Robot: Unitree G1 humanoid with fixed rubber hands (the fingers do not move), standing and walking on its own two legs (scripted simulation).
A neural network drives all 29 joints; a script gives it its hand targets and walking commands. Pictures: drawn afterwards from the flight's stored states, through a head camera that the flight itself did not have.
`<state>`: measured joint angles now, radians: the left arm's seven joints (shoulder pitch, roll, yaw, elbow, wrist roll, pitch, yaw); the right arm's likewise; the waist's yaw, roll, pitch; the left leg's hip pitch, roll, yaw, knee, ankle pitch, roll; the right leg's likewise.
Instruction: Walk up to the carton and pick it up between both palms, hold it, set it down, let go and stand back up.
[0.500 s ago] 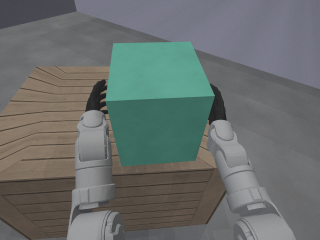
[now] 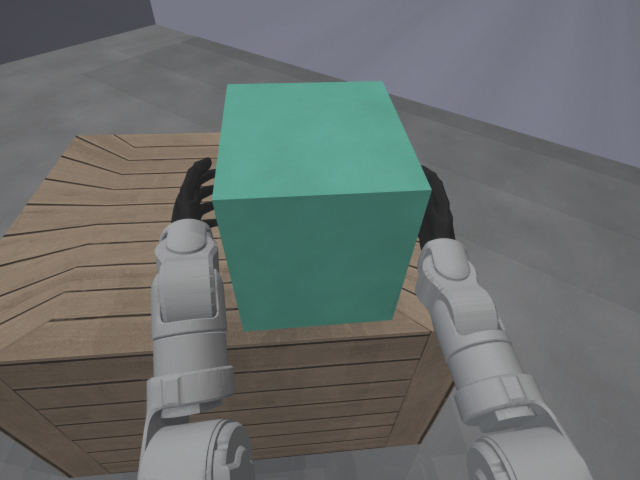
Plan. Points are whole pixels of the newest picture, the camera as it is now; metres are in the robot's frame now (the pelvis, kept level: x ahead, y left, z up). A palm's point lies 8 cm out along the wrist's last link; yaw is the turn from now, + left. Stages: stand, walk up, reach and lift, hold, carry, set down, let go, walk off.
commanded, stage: hold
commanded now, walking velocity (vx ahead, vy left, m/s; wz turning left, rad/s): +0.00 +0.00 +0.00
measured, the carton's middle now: (312, 206) +0.41 +0.01 +0.16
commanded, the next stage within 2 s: none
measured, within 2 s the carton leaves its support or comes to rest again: neither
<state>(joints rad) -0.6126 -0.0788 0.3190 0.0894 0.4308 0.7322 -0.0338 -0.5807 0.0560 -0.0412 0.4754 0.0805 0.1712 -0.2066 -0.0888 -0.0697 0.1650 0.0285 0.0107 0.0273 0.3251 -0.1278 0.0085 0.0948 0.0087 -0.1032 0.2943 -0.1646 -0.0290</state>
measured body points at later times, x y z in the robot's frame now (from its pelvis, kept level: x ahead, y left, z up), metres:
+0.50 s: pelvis +0.00 +0.00 +0.00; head -0.03 +0.03 +0.45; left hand +0.38 +0.15 +0.18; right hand +0.37 -0.14 +0.17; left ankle +0.05 +0.11 -0.75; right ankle +0.02 -0.10 -0.75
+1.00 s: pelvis +0.01 +0.00 +0.00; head -0.03 +0.04 +0.45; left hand +0.38 +0.17 +0.17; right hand +0.37 -0.12 +0.16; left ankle +0.05 +0.11 -0.75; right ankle +0.02 -0.10 -0.75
